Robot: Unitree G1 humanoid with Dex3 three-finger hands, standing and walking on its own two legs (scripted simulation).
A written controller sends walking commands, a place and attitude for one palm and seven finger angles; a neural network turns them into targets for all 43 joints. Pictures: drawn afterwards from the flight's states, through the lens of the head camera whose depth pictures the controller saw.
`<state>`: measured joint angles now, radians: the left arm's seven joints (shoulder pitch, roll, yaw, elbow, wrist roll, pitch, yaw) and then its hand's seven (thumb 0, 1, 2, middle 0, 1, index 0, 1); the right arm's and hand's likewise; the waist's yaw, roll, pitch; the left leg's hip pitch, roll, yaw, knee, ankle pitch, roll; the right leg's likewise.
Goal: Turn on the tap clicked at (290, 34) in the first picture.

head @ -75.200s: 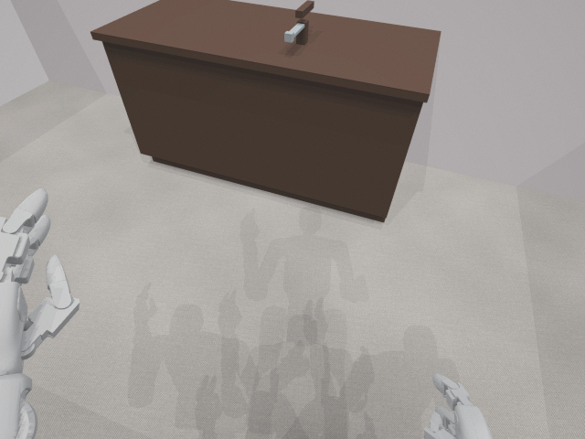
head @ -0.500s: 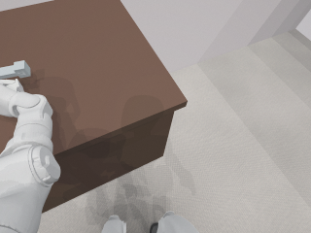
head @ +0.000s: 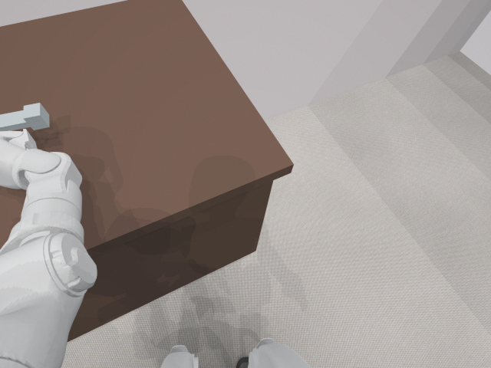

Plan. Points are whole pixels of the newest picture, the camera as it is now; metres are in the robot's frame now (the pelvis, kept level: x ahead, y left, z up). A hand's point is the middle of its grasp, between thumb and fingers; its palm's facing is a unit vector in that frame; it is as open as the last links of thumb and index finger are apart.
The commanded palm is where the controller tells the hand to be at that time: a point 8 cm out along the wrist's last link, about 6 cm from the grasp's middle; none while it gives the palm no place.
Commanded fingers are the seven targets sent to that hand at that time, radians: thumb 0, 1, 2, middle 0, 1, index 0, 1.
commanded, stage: lift the hand up off the lever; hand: left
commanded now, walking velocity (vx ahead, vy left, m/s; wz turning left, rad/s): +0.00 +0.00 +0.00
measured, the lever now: (36, 116) +0.53 +0.29 +0.08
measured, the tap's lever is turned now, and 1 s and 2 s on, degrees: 82 83 83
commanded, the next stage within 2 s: draw the hand back beside the body in 1.92 s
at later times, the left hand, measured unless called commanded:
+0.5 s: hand (24, 134) +0.49 +0.30 +0.08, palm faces +0.89 -0.43 -0.16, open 7.8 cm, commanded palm +0.48 +0.30 +0.11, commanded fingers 0.00 0.90 0.90 -0.15 -0.15 -0.15 -0.15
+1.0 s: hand (20, 132) +0.49 +0.30 +0.08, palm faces +0.89 -0.43 -0.14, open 7.8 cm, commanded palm +0.48 +0.30 +0.13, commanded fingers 0.00 0.90 0.90 -0.15 -0.15 -0.15 -0.15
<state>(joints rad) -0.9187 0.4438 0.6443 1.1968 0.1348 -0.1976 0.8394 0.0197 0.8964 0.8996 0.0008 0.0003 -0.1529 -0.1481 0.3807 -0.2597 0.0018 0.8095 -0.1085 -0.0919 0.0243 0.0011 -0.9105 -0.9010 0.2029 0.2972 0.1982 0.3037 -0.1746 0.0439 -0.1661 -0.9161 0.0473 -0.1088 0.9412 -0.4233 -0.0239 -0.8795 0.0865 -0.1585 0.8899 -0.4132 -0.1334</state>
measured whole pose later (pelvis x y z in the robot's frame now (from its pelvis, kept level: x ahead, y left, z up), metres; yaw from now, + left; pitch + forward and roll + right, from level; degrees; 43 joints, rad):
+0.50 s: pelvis +0.00 +0.01 +0.01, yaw +0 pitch +21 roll -1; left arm -0.90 0.41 0.69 1.17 0.16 -0.17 0.85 0.02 0.90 0.90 0.00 0.00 -0.15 -0.15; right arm 0.39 -0.25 0.00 0.81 -0.12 -0.10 0.03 0.00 -0.91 -0.90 0.20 0.30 0.20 0.30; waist -0.19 0.04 -0.16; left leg -0.86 0.04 -0.09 0.90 -0.41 -0.04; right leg -0.82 0.08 -0.14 0.85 -0.40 -0.12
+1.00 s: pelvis +0.01 +0.02 +0.01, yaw -1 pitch +19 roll -1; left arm -0.88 0.36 0.72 1.11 0.17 -0.14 0.86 0.02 0.90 0.90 0.00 -0.01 -0.15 -0.15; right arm 0.39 -0.24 -0.01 0.82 -0.13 -0.10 0.03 0.00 -0.91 -0.90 0.20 0.30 0.20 0.30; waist -0.18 0.03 -0.15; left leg -0.79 0.03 -0.08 0.87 -0.41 -0.04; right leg -0.76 0.07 -0.12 0.82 -0.39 -0.10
